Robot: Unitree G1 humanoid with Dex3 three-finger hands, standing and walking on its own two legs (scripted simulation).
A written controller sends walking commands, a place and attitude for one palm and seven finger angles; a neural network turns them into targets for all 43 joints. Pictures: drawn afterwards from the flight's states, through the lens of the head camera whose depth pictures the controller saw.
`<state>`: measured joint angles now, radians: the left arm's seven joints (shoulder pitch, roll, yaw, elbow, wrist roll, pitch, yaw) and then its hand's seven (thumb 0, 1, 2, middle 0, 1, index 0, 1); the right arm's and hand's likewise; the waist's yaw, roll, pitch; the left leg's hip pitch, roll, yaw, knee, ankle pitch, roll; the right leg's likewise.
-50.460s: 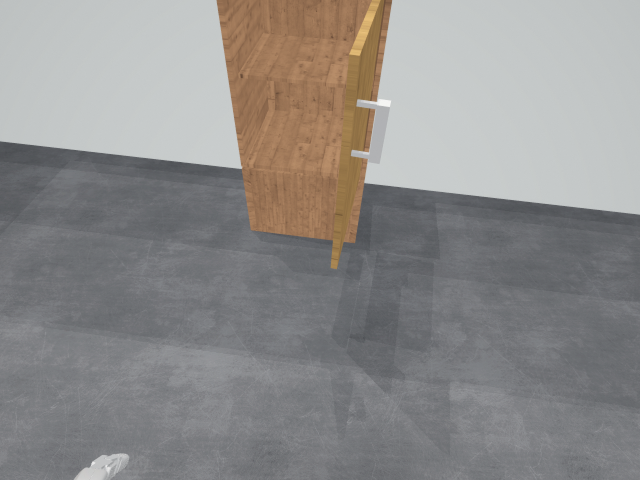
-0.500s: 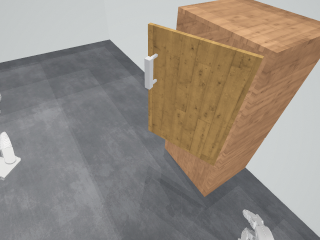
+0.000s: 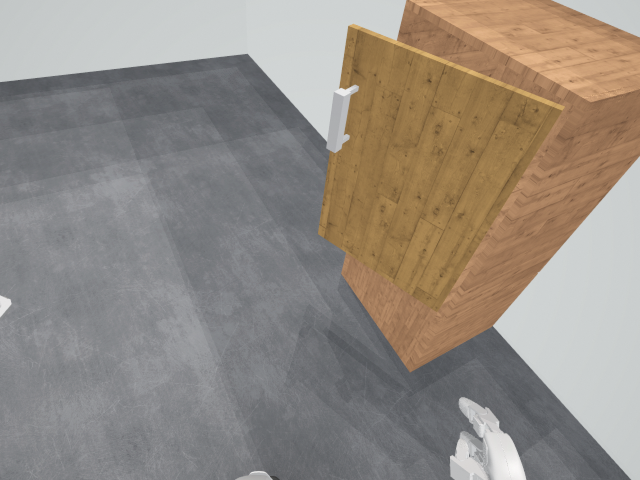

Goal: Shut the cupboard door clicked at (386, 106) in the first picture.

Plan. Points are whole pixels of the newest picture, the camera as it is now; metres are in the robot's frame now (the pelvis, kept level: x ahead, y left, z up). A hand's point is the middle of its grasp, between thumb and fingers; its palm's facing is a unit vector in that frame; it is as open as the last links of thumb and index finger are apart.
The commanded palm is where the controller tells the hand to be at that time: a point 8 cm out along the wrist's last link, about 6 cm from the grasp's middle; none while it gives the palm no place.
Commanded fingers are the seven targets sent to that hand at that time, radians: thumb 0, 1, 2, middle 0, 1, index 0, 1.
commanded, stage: step back with the hand held close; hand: left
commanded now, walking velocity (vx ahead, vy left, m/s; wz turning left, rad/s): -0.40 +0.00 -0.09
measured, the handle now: (343, 118) +0.81 +0.04 +0.04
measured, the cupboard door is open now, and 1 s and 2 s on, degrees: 23 23 23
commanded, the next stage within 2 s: stop stepping back and stand still in 0.04 s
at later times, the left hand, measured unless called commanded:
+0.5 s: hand (1, 379) +0.14 +0.26 +0.19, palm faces +0.49 -0.81 -0.32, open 7.4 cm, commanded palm +0.09 +0.28 +0.19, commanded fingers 0.00 0.90 0.90 -0.20 -0.30 -0.20 -0.30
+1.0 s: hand out of the picture +0.13 +0.33 +0.15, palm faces +0.55 -0.76 -0.34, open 7.4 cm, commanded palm +0.08 +0.33 +0.19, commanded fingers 0.00 0.90 0.90 -0.20 -0.30 -0.20 -0.30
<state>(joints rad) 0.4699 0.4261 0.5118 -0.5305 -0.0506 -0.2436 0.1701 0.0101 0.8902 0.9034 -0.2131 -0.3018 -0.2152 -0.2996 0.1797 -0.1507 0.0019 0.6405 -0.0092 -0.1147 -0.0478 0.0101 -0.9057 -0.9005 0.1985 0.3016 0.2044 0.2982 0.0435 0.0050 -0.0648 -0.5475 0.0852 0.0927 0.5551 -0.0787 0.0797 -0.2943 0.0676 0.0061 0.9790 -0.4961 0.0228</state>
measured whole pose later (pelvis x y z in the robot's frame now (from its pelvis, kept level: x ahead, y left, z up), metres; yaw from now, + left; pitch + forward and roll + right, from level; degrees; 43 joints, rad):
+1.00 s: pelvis -0.09 +0.04 +0.00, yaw -6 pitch -1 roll +0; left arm 0.37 0.33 0.42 -0.19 -0.05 -0.12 0.19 0.00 0.90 0.90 -0.21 -0.30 -0.21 -0.30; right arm 0.23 -0.24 0.00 0.70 0.04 -0.06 -0.09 0.01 -0.91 -0.90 0.20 0.30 0.21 0.30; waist 0.07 0.04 -0.09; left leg -0.35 -0.02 0.02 0.62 -0.25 0.02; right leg -0.12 -0.03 0.01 0.58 -0.42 0.03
